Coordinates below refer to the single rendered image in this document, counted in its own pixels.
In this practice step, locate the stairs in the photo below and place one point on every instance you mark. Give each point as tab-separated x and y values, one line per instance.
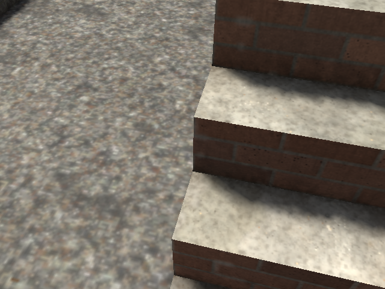
288	183

